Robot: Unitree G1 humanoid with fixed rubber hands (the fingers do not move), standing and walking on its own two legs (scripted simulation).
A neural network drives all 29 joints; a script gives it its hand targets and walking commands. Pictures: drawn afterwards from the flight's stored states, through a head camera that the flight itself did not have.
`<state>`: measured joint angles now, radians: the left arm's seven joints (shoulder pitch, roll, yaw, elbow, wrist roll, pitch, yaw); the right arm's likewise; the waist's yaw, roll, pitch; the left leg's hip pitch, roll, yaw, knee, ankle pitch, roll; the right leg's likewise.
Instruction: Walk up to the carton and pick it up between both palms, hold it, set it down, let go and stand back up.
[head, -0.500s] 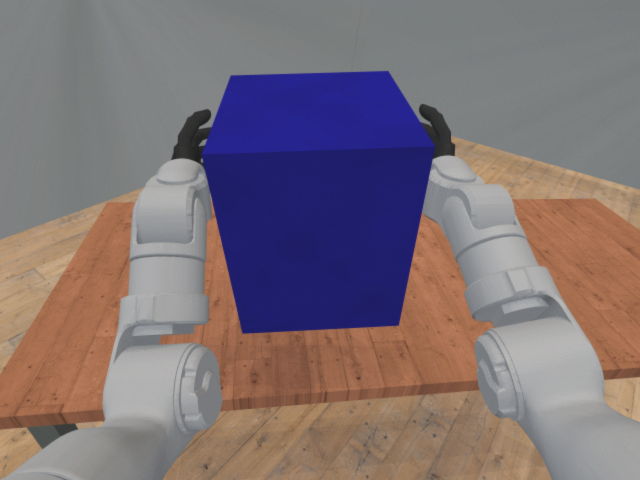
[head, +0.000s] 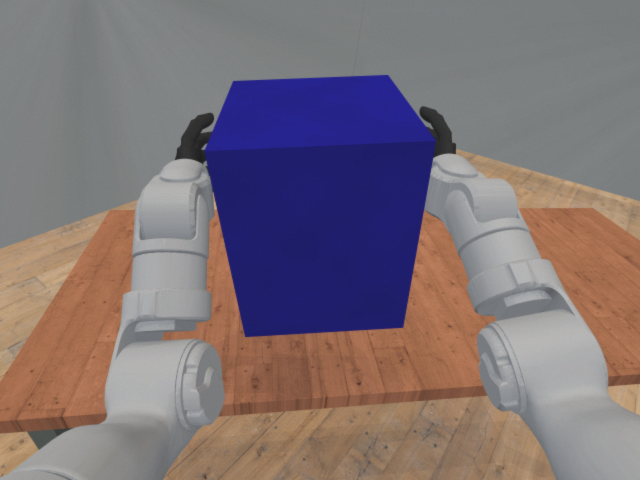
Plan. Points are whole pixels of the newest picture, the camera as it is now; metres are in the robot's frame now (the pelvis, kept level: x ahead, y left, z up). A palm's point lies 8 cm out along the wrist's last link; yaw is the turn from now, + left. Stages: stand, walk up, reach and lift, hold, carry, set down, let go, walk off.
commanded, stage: hold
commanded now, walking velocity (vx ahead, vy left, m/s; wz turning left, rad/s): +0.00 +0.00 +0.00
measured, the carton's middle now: (317, 203) +0.37 +0.00 +0.24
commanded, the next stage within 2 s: none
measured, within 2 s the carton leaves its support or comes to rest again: neither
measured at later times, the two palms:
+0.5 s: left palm (195, 176) +0.36 +0.15 +0.28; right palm (436, 172) +0.37 -0.14 +0.29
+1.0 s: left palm (194, 175) +0.36 +0.15 +0.28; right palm (435, 172) +0.37 -0.14 +0.29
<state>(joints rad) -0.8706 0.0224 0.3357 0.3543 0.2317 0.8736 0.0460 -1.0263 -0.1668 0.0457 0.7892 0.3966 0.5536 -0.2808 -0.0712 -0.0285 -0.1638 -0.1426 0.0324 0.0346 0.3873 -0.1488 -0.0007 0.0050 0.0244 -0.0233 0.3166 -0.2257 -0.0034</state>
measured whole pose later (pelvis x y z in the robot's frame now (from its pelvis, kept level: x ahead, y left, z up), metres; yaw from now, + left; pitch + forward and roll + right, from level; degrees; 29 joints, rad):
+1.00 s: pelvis +0.00 +0.00 +0.00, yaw +0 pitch -5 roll -1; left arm -0.86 0.01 0.32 0.32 0.23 0.88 0.07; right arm -1.02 -0.18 0.07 0.78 0.43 0.56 -0.28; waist -0.08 -0.02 -0.16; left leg -0.15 0.03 0.04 0.40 -0.16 0.00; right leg 0.01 0.03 -0.02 0.30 -0.22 0.00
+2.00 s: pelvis +0.00 +0.01 +0.00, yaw +0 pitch -5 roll -1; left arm -0.87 0.02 0.32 0.33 0.22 0.87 0.08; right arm -1.02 -0.19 0.07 0.78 0.43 0.56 -0.27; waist -0.07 -0.02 -0.16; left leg -0.16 0.03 0.04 0.40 -0.16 0.01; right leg 0.00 0.03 -0.01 0.30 -0.22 0.00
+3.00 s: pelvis +0.00 +0.01 +0.00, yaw +0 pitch -4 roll -2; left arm -0.88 0.02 0.32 0.36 0.22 0.86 0.08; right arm -1.02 -0.19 0.06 0.79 0.43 0.57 -0.28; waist -0.07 -0.03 -0.17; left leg -0.17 0.03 0.04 0.41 -0.16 0.01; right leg -0.01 0.03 -0.01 0.30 -0.21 0.00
